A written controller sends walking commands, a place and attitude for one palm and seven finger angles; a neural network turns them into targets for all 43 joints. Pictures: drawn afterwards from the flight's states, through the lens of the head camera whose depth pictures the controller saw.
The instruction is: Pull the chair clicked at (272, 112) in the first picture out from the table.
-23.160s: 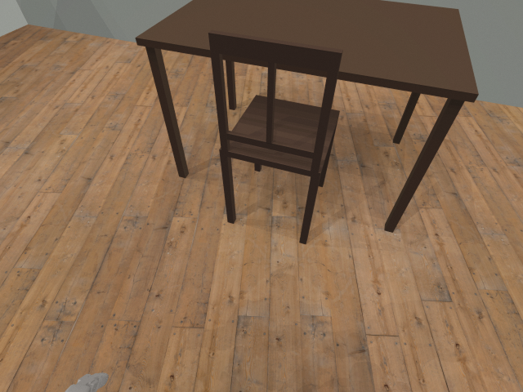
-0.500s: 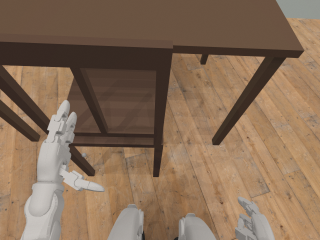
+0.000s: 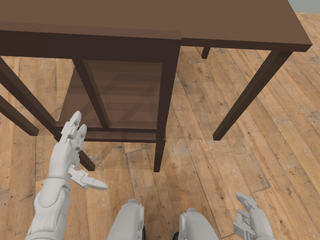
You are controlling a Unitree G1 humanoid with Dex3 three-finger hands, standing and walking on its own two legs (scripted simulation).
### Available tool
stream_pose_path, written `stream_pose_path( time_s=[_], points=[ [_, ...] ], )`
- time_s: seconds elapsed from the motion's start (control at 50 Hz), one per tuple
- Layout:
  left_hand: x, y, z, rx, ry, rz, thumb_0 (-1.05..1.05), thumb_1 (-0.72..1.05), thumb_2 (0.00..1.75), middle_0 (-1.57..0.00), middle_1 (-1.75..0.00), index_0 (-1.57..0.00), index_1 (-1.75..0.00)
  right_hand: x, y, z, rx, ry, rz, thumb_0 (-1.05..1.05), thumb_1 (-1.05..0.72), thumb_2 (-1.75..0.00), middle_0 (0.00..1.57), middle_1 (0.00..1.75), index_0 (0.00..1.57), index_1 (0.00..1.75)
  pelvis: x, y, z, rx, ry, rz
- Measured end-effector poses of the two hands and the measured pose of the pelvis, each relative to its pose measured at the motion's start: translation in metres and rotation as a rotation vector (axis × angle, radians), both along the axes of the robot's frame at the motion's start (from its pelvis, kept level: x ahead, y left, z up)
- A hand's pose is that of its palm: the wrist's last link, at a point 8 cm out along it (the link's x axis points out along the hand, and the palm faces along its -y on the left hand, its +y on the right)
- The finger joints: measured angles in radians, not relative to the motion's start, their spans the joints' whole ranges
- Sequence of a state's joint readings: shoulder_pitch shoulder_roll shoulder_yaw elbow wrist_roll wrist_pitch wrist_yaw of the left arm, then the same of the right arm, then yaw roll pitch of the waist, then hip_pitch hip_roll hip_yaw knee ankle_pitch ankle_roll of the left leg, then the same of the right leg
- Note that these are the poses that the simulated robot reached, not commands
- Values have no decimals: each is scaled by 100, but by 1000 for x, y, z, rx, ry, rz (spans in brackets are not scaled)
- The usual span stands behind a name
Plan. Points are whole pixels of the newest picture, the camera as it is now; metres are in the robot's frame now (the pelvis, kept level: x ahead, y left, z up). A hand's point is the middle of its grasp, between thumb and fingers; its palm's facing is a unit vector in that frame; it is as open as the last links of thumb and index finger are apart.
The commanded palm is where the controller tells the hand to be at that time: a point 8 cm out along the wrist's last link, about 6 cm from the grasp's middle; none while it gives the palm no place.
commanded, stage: aim the fingers beside a spindle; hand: left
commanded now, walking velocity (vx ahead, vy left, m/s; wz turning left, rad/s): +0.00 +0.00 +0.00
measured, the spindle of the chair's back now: (95, 99) +0.44 +0.19 +0.04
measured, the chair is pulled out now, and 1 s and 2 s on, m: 0.00 0.00 0.00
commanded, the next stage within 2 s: push the fingers through the gap in 0.52 s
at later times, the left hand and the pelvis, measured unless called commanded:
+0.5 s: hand (90, 152) +0.29 +0.17 +0.06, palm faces +0.01 -1.00 -0.05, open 16.9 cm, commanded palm +0.28 +0.23 +0.03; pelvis +0.01 +0.00 +0.01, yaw +0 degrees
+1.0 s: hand (97, 143) +0.33 +0.17 +0.01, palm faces +0.01 -1.00 -0.02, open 17.0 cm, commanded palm +0.32 +0.23 +0.03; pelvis +0.00 -0.01 +0.00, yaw +0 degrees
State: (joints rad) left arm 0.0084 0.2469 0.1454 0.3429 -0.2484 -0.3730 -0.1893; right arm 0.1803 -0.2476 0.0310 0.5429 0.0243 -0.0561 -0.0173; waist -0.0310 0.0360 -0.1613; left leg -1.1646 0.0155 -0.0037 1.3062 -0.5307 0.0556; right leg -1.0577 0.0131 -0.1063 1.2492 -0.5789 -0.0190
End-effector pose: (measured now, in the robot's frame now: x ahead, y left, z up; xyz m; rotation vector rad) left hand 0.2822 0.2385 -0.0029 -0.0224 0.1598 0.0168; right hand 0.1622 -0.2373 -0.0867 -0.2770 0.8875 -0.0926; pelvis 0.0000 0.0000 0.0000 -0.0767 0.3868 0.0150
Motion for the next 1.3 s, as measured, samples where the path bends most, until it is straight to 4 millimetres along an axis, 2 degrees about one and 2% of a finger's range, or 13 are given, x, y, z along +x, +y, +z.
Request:
stream_pose_path(
  time_s=[0.08,0.16,0.26,0.34,0.42,0.48,0.58,0.64,0.74,0.8,0.96,1.12,1.3],
  points=[
    [-12,-25,33,-7,-125,-68,-2,-50,30,-5,-8,-6,-8,-2,0,8,-16,-8,-11,1,-90,-89,20,30,20,30,3,2,6,0,-10,-6],
    [-9,-17,63,64,-256,-15,-2,-50,30,-6,-8,-6,-8,-1,2,9,-5,-2,4,1,-90,-89,20,30,20,30,5,2,10,7,-16,-4],
    [4,10,19,58,-88,69,-1,-50,30,-6,-8,-6,-8,1,1,0,11,14,14,1,-90,-89,20,30,20,30,1,-2,2,8,-6,0],
    [-5,-3,2,7,-11,7,-2,-50,30,-5,-8,-6,-8,1,-3,1,-4,2,-4,1,-90,-89,20,30,20,30,1,-2,0,0,-4,-1],
    [-15,-25,45,9,-167,-55,-2,-50,30,-5,-8,-6,-8,1,-3,8,-14,-9,-8,1,-90,-89,20,30,20,30,5,-2,8,3,-14,-4],
    [-12,-22,67,62,-260,-30,-2,-50,30,-6,-8,-6,-8,2,-2,9,-3,-9,4,1,-90,-89,20,30,20,30,6,-2,10,8,-18,-2],
    [-1,-2,27,58,-101,50,-1,-50,30,-6,-8,-6,-8,4,-3,2,21,-4,13,1,-90,-89,20,30,20,30,2,-6,4,14,-13,0],
    [-7,-7,2,20,1,30,-1,-50,30,-5,-8,-6,-8,5,-7,1,12,-10,3,1,-90,-89,20,30,20,30,1,-8,1,11,-6,-2],
    [-11,-27,31,36,-155,-32,-2,-50,30,-5,-8,-6,-8,2,-11,2,-18,-12,4,1,-90,-89,20,30,20,30,2,-9,2,10,-8,-4],
    [2,-22,48,79,-265,-10,-2,-50,30,-6,-8,-6,-8,0,-13,-4,-19,3,13,1,-90,-89,20,30,20,30,1,-11,-1,11,-1,-2],
    [33,-7,11,45,-50,9,-1,-50,30,-5,-8,-6,-8,-12,-18,-12,-1,43,-31,1,-90,-89,20,30,20,30,-2,-13,-4,11,7,-7],
    [39,-6,45,61,-212,28,-2,-50,30,-6,-8,-6,-8,-26,-22,-4,-22,74,-43,1,-90,-89,20,30,20,30,4,-12,5,14,4,-13],
    [56,-6,16,37,-88,-16,-2,-50,30,-5,-8,-6,-8,-34,-25,-7,-37,102,-68,1,-90,-89,20,30,20,30,1,-7,1,6,13,-12]
  ],
)
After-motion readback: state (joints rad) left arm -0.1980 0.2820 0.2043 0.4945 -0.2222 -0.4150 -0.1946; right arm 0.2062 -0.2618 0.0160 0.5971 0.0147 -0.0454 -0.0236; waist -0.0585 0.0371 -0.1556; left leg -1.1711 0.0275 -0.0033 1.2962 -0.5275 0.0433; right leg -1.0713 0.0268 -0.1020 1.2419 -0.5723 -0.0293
